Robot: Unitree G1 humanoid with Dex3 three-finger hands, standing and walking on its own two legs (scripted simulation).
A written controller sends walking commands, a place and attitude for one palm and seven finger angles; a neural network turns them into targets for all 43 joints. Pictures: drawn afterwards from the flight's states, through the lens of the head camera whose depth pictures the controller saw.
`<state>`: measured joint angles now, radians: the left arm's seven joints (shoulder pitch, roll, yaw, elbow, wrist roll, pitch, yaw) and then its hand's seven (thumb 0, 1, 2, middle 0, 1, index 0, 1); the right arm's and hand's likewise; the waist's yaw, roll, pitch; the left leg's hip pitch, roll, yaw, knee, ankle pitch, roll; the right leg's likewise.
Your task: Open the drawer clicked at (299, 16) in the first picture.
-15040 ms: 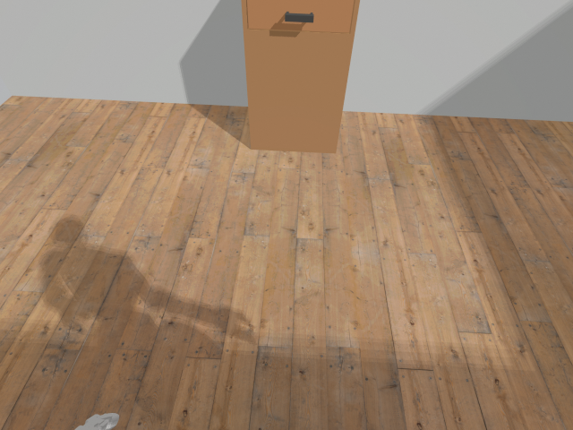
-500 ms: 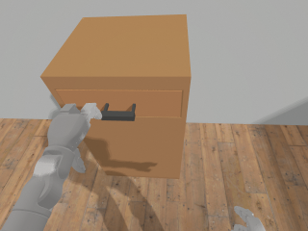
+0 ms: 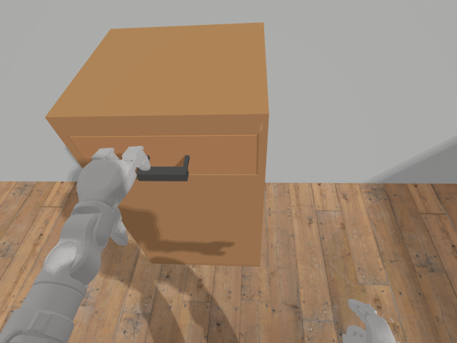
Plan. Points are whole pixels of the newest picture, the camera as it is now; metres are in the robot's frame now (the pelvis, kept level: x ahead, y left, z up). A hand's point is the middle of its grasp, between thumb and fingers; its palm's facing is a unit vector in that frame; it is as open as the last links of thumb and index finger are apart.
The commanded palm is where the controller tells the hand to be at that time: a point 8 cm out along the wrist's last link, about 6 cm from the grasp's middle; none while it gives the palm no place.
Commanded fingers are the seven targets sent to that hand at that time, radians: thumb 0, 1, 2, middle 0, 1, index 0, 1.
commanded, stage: move the hooked fingers above the handle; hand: left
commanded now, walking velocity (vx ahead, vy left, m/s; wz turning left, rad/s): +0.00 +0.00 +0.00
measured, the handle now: (164, 166) +0.49 +0.23 -0.03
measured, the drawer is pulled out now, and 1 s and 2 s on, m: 0.00 0.00 0.00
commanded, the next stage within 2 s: none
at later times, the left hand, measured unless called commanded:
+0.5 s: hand (138, 184) +0.38 +0.23 +0.04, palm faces -0.03 -0.05 -1.00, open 13.8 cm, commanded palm +0.37 +0.23 +0.10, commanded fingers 0.00 -0.50 0.30 -0.30 -1.20 -0.30 -1.20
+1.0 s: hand (155, 177) +0.42 +0.21 +0.02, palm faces -0.08 -0.05 -1.00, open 13.8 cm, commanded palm +0.41 +0.23 +0.09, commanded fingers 0.00 -0.50 0.30 -0.30 -1.20 -0.30 -1.20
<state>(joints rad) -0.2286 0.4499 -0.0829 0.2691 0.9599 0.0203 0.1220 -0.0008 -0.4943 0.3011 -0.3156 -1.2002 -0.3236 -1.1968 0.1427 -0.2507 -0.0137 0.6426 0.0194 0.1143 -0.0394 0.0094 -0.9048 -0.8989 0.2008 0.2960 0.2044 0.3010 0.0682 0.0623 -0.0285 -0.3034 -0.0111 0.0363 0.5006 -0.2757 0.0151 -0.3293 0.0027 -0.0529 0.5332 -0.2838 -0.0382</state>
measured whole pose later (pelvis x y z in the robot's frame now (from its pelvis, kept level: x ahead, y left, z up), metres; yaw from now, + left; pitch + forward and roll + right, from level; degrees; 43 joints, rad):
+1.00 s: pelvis +0.01 +0.01 -0.01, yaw +0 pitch +11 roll +0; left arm -0.53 0.40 -0.12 0.71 1.03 -0.04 0.20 0.00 -0.49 0.30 -0.32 -1.20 -0.32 -1.20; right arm 0.27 -0.25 -0.06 0.68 0.02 0.13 -0.03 0.01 -0.91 -0.90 0.20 0.30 0.21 0.30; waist -0.01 0.05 -0.09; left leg -0.47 -0.01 0.05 0.61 -0.33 0.03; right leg -0.49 0.00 -0.04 0.62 -0.33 -0.03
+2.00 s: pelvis +0.00 +0.02 -0.02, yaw -1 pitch +14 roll +0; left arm -0.62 0.42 -0.05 0.80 1.11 -0.15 0.37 0.00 -0.49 0.30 -0.32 -1.20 -0.33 -1.20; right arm 0.29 -0.25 -0.06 0.69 -0.01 0.12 -0.03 0.01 -0.90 -0.90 0.20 0.30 0.21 0.30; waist -0.05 0.03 -0.11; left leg -0.58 -0.01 0.06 0.69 -0.36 0.04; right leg -0.60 0.00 -0.03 0.69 -0.34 -0.02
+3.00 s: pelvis +0.00 +0.01 -0.01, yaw -2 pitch +12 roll +0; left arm -0.57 0.44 -0.05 0.86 1.06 -0.11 0.20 0.00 -0.49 0.30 -0.32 -1.21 -0.32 -1.22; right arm 0.31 -0.24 -0.04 0.65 0.02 0.13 -0.05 0.01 -0.90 -0.90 0.20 0.30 0.21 0.30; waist -0.04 0.04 -0.10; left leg -0.52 0.00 0.06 0.64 -0.33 0.03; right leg -0.54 0.02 -0.02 0.64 -0.31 -0.03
